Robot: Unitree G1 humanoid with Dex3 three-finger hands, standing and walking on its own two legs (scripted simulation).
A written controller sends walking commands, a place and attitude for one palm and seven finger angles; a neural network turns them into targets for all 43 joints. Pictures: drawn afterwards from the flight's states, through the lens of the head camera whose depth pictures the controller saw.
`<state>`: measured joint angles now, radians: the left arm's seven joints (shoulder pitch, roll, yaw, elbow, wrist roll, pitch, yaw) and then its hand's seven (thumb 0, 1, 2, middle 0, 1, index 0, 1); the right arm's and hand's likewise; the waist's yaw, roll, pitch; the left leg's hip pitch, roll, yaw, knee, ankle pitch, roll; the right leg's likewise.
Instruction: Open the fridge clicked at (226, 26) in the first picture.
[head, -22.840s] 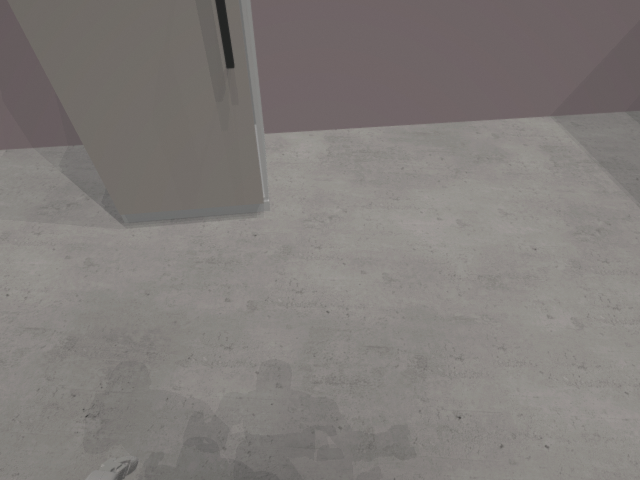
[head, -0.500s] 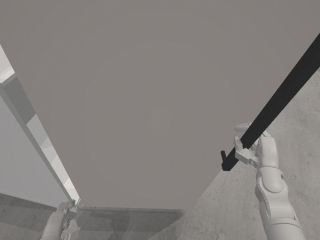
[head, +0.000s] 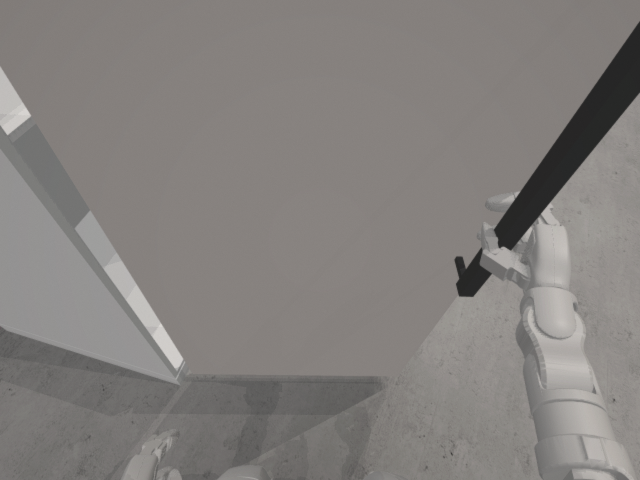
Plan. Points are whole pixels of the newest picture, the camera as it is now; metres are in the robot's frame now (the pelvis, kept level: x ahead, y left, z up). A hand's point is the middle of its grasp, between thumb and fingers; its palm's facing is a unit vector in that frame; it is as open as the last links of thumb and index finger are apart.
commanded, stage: loosen the grip on the handle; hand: right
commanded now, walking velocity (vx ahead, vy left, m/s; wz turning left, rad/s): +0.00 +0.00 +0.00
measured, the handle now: (539, 167) +0.43 -0.19 +0.19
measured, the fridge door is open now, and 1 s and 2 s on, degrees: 74 71 71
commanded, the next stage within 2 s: slip the hand off the handle in 0.64 s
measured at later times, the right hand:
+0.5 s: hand (485, 248) +0.41 -0.18 +0.06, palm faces +0.15 +0.96 -0.22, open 12.8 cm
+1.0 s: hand (521, 248) +0.41 -0.23 +0.06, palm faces +0.20 +0.95 -0.24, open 14.7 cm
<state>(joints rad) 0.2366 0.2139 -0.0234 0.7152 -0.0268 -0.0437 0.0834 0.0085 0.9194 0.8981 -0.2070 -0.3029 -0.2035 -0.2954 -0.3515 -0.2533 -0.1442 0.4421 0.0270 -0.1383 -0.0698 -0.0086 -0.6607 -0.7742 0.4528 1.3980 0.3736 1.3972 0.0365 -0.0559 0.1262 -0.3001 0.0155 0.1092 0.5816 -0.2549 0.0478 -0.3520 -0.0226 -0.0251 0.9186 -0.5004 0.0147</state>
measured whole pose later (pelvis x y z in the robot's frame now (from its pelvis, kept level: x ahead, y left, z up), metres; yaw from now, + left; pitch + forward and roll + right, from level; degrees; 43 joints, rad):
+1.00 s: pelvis +0.04 -0.01 -0.02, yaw +1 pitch +7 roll +0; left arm 0.27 0.27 0.03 0.69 -0.01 -0.07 0.02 0.01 0.91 0.90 -0.20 -0.30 -0.20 -0.29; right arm -0.30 -0.33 -0.26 0.49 0.03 -0.19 0.00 -0.01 0.55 -0.20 0.26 1.15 0.25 1.15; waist 0.03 -0.02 -0.05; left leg -0.50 0.02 0.08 0.74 -0.36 0.02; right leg -0.50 -0.05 -0.04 0.75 -0.37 0.01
